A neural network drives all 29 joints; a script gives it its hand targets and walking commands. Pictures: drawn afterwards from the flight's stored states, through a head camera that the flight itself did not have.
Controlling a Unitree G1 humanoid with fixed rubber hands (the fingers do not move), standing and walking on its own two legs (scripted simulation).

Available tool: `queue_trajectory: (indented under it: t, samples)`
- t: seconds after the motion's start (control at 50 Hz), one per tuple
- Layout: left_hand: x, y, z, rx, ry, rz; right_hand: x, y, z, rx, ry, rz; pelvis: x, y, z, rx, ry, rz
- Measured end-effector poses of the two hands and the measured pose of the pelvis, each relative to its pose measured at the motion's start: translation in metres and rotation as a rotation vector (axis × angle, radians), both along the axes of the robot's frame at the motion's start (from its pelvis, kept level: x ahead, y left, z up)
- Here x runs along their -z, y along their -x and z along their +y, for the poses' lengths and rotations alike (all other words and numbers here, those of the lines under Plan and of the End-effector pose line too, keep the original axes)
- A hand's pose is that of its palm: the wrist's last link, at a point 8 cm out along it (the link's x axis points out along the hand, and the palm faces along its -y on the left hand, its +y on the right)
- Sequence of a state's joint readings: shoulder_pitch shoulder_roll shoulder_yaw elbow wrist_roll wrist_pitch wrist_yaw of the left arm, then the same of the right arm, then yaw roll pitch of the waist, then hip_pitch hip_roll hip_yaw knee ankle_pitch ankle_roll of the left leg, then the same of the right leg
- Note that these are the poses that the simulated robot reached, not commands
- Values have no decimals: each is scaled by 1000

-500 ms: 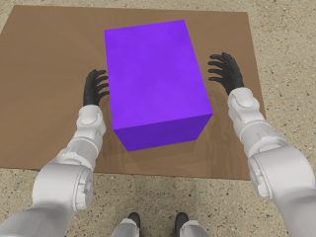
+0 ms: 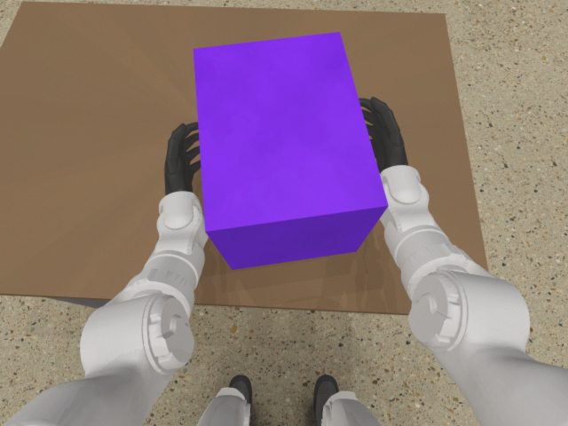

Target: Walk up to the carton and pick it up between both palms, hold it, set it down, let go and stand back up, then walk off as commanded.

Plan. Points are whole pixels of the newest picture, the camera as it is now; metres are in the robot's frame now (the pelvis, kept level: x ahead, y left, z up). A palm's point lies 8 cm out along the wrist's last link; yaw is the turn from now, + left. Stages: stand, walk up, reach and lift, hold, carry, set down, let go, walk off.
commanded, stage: reach and lift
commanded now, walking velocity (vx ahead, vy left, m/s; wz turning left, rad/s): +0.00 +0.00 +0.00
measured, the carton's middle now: (282, 159) +0.47 +0.04 -0.01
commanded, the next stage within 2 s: none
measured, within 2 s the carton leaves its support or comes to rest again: neither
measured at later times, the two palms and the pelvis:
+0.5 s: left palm (182, 185) +0.42 +0.18 -0.02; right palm (387, 158) +0.47 -0.11 +0.01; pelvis +0.00 +0.00 +0.00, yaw +0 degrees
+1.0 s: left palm (182, 185) +0.42 +0.18 -0.02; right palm (387, 158) +0.47 -0.11 +0.01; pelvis +0.00 +0.00 +0.00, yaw +0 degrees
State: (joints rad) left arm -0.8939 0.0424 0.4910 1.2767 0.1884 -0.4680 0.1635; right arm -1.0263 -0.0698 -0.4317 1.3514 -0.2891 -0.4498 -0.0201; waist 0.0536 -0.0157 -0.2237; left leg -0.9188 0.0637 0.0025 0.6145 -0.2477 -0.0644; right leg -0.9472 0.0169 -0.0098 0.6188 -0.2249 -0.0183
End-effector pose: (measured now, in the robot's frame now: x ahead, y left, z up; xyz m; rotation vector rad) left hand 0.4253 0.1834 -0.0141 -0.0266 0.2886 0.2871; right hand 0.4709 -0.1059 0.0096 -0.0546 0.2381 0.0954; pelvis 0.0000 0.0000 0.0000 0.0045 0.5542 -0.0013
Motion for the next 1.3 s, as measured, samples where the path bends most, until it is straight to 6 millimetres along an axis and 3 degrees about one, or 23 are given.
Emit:
queue_trajectory:
  t: [1.3]
  samples:
    - [4,3,0,-7,0,-35,4,4,1,5,22,-51,0,0,0,0,0,0]
